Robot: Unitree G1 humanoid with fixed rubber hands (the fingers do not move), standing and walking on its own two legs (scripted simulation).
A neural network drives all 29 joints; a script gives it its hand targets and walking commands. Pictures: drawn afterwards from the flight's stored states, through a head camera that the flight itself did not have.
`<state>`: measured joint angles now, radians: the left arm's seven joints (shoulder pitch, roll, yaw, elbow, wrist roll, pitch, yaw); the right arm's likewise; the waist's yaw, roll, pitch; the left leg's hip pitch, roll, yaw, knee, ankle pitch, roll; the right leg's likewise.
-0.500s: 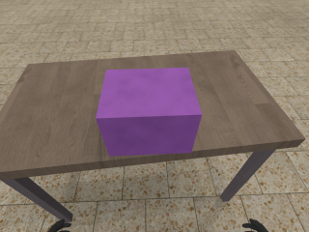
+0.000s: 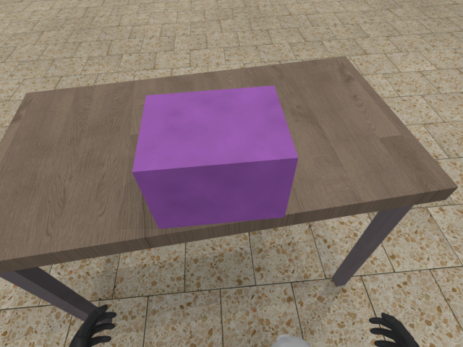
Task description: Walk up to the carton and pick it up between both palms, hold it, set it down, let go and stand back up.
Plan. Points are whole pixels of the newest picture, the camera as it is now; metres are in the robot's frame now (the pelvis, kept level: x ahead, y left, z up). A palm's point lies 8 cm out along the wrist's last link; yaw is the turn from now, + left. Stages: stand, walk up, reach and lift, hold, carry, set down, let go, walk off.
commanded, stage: reach and lift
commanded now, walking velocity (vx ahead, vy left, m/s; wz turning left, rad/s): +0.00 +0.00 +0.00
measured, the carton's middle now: (216, 157) +0.46 +0.03 +0.06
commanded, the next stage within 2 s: none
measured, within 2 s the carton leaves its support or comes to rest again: neither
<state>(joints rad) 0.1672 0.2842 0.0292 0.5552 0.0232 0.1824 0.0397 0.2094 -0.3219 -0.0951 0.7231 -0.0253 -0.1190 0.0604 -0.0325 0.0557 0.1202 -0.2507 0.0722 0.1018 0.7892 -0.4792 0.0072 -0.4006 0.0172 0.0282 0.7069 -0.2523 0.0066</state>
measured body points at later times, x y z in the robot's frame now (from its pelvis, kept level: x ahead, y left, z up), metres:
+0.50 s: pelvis +0.03 -0.02 +0.03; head +0.02 -0.01 +0.48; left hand +0.19 +0.26 -0.01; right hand +0.20 -0.24 -0.03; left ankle -0.03 +0.10 -0.71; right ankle +0.08 -0.14 -0.71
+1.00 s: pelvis +0.03 -0.01 +0.04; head +0.01 -0.01 +0.49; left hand +0.22 +0.26 +0.06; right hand +0.24 -0.22 +0.05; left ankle -0.03 +0.10 -0.71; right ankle +0.08 -0.14 -0.71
